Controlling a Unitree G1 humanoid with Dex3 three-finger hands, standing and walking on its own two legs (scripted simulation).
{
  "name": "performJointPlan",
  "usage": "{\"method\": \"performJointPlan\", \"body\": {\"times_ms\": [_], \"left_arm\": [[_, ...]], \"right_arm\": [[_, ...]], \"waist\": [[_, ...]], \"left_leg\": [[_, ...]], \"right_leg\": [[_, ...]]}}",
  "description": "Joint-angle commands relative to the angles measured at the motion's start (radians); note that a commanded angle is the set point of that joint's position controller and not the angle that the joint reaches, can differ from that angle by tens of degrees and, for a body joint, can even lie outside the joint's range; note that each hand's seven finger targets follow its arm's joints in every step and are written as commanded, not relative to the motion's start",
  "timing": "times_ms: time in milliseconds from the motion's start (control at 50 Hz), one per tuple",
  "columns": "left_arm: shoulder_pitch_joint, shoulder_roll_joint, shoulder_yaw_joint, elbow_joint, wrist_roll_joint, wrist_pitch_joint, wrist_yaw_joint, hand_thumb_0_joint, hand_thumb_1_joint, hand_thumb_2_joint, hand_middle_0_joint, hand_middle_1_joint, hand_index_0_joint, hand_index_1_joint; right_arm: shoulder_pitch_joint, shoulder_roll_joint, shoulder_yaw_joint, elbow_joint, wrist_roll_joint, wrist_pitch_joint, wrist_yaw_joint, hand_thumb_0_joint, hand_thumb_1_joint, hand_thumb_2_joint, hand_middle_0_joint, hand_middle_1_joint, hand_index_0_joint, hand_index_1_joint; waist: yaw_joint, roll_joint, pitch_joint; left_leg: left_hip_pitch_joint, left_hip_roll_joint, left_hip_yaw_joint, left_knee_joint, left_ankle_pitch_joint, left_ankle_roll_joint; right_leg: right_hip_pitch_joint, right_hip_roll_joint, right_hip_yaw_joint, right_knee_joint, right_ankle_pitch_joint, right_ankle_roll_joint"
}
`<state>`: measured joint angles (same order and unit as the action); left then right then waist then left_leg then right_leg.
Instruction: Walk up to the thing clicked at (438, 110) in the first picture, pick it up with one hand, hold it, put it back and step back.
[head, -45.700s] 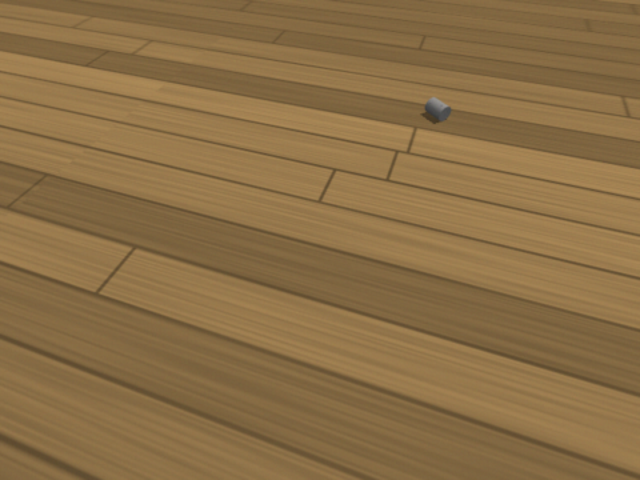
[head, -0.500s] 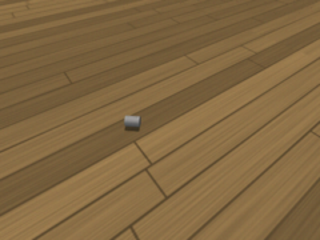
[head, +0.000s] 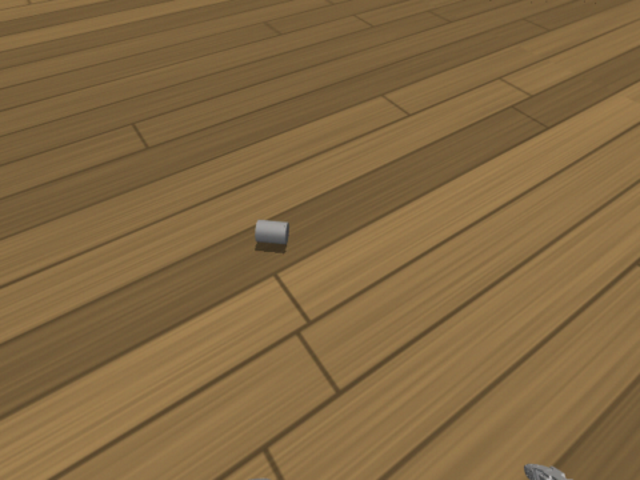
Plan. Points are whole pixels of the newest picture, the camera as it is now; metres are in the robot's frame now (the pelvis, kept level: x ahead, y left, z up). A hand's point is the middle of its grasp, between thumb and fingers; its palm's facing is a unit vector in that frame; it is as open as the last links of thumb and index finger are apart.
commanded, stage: step back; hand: left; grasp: from above
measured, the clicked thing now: (272, 232) +1.07 +0.21 -0.72
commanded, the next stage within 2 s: stand in 0.18 s
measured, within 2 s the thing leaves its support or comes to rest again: neither
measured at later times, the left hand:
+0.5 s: hand out of the picture +0.10 +0.25 -0.13, palm faces -0.05 -0.94 -0.33, open 7.4 cm
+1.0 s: hand out of the picture +0.09 +0.26 -0.14, palm faces -0.05 -0.94 -0.33, open 7.4 cm
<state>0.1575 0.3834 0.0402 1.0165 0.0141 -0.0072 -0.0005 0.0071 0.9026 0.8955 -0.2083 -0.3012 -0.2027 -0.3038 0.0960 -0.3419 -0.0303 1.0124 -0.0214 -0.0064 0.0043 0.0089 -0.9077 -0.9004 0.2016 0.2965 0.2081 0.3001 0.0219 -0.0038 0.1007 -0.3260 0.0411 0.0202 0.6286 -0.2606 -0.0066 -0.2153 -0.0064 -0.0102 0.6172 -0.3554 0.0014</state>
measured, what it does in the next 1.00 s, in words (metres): stands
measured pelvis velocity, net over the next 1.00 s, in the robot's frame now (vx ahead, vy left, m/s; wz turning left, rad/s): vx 0.01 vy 0.01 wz -0.01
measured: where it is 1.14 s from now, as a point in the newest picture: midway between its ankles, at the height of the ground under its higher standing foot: outside the picture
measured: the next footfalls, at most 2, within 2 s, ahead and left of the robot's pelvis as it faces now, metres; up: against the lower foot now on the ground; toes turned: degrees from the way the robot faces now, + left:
none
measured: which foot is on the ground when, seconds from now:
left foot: down 0.00-1.00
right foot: down 0.00-1.00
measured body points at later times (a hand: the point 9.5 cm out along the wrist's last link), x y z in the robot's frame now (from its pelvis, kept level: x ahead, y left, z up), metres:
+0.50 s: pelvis +0.01 +0.01 +0.02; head +0.02 +0.01 +0.47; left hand +0.10 +0.30 -0.11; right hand +0.09 -0.30 -0.11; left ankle +0.05 +0.13 -0.73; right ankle -0.02 -0.13 -0.73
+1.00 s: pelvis +0.01 +0.01 +0.02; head +0.02 +0.01 +0.47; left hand +0.09 +0.31 -0.11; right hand +0.08 -0.29 -0.11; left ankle +0.05 +0.13 -0.73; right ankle -0.02 -0.13 -0.73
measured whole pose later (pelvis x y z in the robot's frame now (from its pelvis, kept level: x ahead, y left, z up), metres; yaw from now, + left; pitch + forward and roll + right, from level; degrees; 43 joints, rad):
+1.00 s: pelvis +0.01 +0.01 +0.02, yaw -1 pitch -2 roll +0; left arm 0.10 0.35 0.00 1.14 0.01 -0.01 -0.01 0.01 0.90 0.90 -0.21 -0.30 -0.20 -0.30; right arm 0.09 -0.34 0.00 1.15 -0.01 -0.01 0.01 0.01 -0.91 -0.90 0.20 0.30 0.21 0.30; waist -0.02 0.00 0.05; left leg -0.17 0.03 0.04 0.33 -0.12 -0.01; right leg -0.07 -0.02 0.01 0.31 -0.21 0.02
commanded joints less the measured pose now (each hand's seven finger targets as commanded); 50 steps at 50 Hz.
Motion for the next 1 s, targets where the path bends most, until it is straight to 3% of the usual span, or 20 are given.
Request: {"method": "performJointPlan", "body": {"times_ms": [0, 100, 140, 160, 200, 260, 540, 640, 720, 800, 840, 880, 920, 980], "left_arm": [[-0.014, 0.240, 0.049, -0.043, 0.000, -0.038, 0.013, 0.000, 0.900, 0.900, -0.200, -0.300, -0.200, -0.300], [-0.051, 0.211, 0.036, -0.018, -0.003, -0.038, 0.017, 0.000, 0.900, 0.900, -0.200, -0.300, -0.200, -0.300], [-0.064, 0.206, 0.035, -0.009, -0.004, -0.034, 0.016, 0.000, 0.900, 0.900, -0.200, -0.300, -0.200, -0.300], [-0.058, 0.173, 0.013, 0.014, -0.018, -0.032, 0.007, 0.000, 0.900, 0.900, -0.200, -0.300, -0.200, -0.300], [-0.067, 0.169, 0.009, 0.024, -0.015, -0.032, 0.004, 0.000, 0.900, 0.900, -0.200, -0.300, -0.200, -0.300], [-0.095, 0.184, 0.010, 0.039, -0.011, -0.034, 0.004, 0.000, 0.900, 0.900, -0.200, -0.300, -0.200, -0.300], [-0.105, 0.184, 0.005, 0.066, -0.007, -0.035, 0.003, 0.000, 0.900, 0.900, -0.200, -0.300, -0.200, -0.300], [-0.101, 0.186, 0.004, 0.064, -0.008, -0.037, 0.007, 0.000, 0.900, 0.900, -0.200, -0.300, -0.200, -0.300], [-0.104, 0.183, 0.003, 0.066, -0.010, -0.032, 0.005, 0.000, 0.900, 0.900, -0.200, -0.300, -0.200, -0.300], [-0.099, 0.189, 0.004, 0.066, -0.009, -0.032, 0.005, 0.000, 0.900, 0.900, -0.200, -0.300, -0.200, -0.300], [-0.096, 0.186, 0.001, 0.064, -0.008, -0.031, 0.005, 0.000, 0.900, 0.900, -0.200, -0.300, -0.200, -0.300], [-0.087, 0.183, 0.001, 0.063, -0.005, -0.029, 0.004, 0.000, 0.900, 0.900, -0.200, -0.300, -0.200, -0.300], [-0.090, 0.185, 0.000, 0.062, -0.005, -0.032, 0.006, 0.000, 0.900, 0.900, -0.200, -0.300, -0.200, -0.300], [-0.088, 0.182, 0.002, 0.064, -0.010, -0.031, 0.005, 0.000, 0.900, 0.900, -0.200, -0.300, -0.200, -0.300]], "right_arm": [[-0.058, -0.218, -0.043, -0.048, 0.011, -0.018, -0.015, 0.000, -0.900, -0.900, 0.200, 0.300, 0.200, 0.300], [-0.097, -0.216, -0.036, -0.010, 0.010, -0.023, -0.011, 0.000, -0.900, -0.900, 0.200, 0.300, 0.200, 0.300], [-0.115, -0.213, -0.035, 0.005, 0.009, -0.023, -0.012, 0.000, -0.900, -0.900, 0.200, 0.300, 0.200, 0.300], [-0.082, -0.216, -0.024, 0.015, 0.017, -0.027, -0.005, 0.000, -0.900, -0.900, 0.200, 0.300, 0.200, 0.300], [-0.108, -0.219, -0.025, 0.025, 0.013, -0.033, -0.002, 0.000, -0.900, -0.900, 0.200, 0.300, 0.200, 0.300], [-0.100, -0.213, -0.022, 0.040, 0.013, -0.037, -0.002, 0.000, -0.900, -0.900, 0.200, 0.300, 0.200, 0.300], [-0.088, -0.210, -0.018, 0.073, 0.013, -0.035, -0.001, 0.000, -0.900, -0.900, 0.200, 0.300, 0.200, 0.300], [-0.072, -0.215, -0.018, 0.079, 0.015, -0.035, -0.003, 0.000, -0.900, -0.900, 0.200, 0.300, 0.200, 0.300], [-0.058, -0.215, -0.013, 0.085, 0.014, -0.031, -0.004, 0.000, -0.900, -0.900, 0.200, 0.300, 0.200, 0.300], [-0.052, -0.212, -0.011, 0.085, 0.014, -0.028, -0.002, 0.000, -0.900, -0.900, 0.200, 0.300, 0.200, 0.300], [-0.055, -0.219, -0.013, 0.083, 0.013, -0.029, -0.003, 0.000, -0.900, -0.900, 0.200, 0.300, 0.200, 0.300], [-0.058, -0.220, -0.013, 0.085, 0.012, -0.028, -0.003, 0.000, -0.900, -0.900, 0.200, 0.300, 0.200, 0.300], [-0.058, -0.213, -0.012, 0.081, 0.015, -0.029, -0.002, 0.000, -0.900, -0.900, 0.200, 0.300, 0.200, 0.300], [-0.045, -0.221, -0.009, 0.085, 0.014, -0.032, -0.003, 0.000, -0.900, -0.900, 0.200, 0.300, 0.200, 0.300]], "waist": [[-0.020, 0.031, -0.143], [-0.015, 0.007, -0.168], [-0.013, 0.016, -0.135], [-0.024, 0.029, -0.162], [-0.016, 0.039, -0.146], [-0.022, 0.014, -0.153], [-0.025, 0.014, -0.129], [-0.026, 0.002, -0.169], [-0.033, 0.012, -0.132], [-0.035, -0.009, -0.111], [-0.034, 0.000, -0.122], [-0.030, 0.015, -0.116], [-0.033, -0.016, -0.132], [-0.035, 0.021, -0.133]], "left_leg": [[0.102, 0.076, -0.091, -0.122, 0.147, 0.042], [0.152, 0.102, -0.084, -0.161, 0.266, 0.063], [0.137, 0.107, -0.088, -0.206, 0.209, 0.056], [0.193, 0.108, -0.118, -0.255, 0.195, 0.056], [0.211, 0.114, -0.124, -0.280, 0.190, 0.050], [0.228, 0.107, -0.107, -0.292, 0.266, 0.037], [0.243, 0.097, -0.090, -0.350, 0.160, 0.019], [0.256, 0.104, -0.083, -0.322, 0.299, 0.022], [0.225, 0.097, -0.083, -0.346, 0.199, 0.018], [0.220, 0.095, -0.089, -0.355, 0.157, 0.016], [0.232, 0.100, -0.090, -0.351, 0.187, 0.017], [0.226, 0.098, -0.094, -0.360, 0.128, 0.017], [0.235, 0.104, -0.094, -0.341, 0.205, 0.022], [0.238, 0.098, -0.084, -0.343, 0.227, 0.021]], "right_leg": [[0.008, -0.128, 0.167, -0.163, 0.237, -0.075], [0.056, -0.100, 0.115, -0.177, 0.355, -0.044], [0.050, -0.096, 0.113, -0.195, 0.305, -0.041], [0.054, -0.101, 0.113, -0.237, 0.241, -0.029], [0.047, -0.094, 0.102, -0.264, 0.222, -0.021], [0.083, -0.109, 0.101, -0.285, 0.265, -0.018], [0.076, -0.125, 0.105, -0.360, 0.211, -0.017], [0.122, -0.130, 0.095, -0.345, 0.326, -0.013], [0.101, -0.125, 0.100, -0.362, 0.238, -0.015], [0.081, -0.123, 0.097, -0.376, 0.198, -0.012], [0.080, -0.125, 0.097, -0.371, 0.214, -0.014], [0.069, -0.121, 0.094, -0.374, 0.176, -0.014], [0.088, -0.126, 0.093, -0.369, 0.233, -0.013], [0.096, -0.129, 0.100, -0.367, 0.254, -0.014]]}}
